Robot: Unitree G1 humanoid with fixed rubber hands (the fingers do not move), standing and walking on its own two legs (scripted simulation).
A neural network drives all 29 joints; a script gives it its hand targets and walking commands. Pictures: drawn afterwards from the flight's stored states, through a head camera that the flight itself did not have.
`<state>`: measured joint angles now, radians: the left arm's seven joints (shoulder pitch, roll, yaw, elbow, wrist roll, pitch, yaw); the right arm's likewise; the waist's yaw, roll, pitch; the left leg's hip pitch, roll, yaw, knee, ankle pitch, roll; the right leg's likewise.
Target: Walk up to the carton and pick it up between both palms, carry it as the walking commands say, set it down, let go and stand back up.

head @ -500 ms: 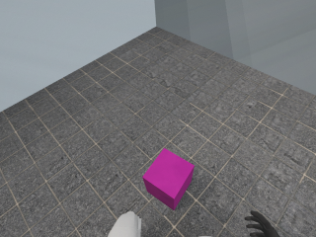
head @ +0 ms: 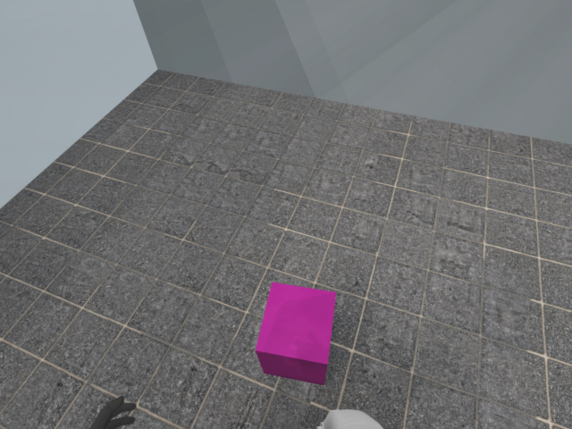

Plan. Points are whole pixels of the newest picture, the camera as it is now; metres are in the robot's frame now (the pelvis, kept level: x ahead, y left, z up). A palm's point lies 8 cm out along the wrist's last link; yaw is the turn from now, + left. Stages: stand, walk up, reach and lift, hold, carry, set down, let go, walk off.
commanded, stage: walk up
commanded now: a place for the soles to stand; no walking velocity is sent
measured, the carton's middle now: (298, 334) +0.44 -0.04 -0.63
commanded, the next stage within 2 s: stand in 1.90 s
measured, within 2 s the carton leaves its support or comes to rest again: neither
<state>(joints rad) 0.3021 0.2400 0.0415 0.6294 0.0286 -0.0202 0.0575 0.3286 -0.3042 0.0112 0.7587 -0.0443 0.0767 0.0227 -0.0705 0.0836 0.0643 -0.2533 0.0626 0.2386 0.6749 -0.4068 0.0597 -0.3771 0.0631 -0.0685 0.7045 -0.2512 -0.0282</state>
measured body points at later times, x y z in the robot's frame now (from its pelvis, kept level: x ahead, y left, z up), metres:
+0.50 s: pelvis +0.01 +0.11 +0.01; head +0.03 +0.11 +0.46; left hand +0.18 +0.36 -0.11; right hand +0.09 -0.18 -0.09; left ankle +0.09 +0.25 -0.72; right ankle +0.00 -0.03 -0.66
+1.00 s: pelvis +0.01 +0.08 +0.01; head +0.01 +0.08 +0.46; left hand +0.14 +0.30 -0.12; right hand -0.02 -0.17 -0.12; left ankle +0.06 +0.18 -0.72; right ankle -0.03 -0.02 -0.72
